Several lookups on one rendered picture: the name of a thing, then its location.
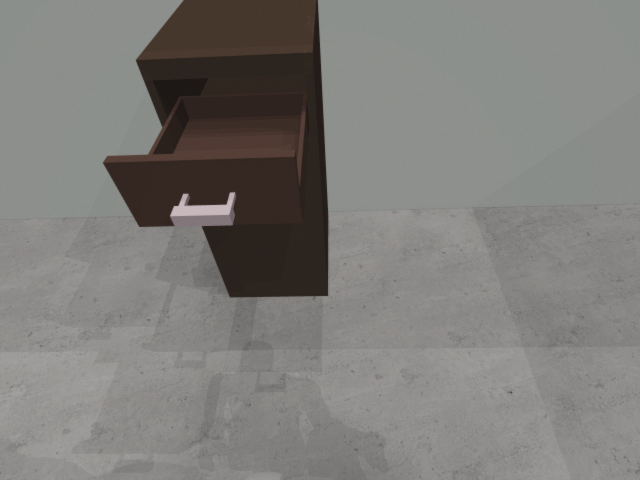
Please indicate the drawer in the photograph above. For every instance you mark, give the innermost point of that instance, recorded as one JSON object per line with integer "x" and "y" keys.
{"x": 255, "y": 145}

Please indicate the handle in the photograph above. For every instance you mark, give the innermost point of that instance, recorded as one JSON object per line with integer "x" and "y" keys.
{"x": 203, "y": 215}

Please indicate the cabinet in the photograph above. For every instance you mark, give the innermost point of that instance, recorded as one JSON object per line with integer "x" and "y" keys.
{"x": 221, "y": 47}

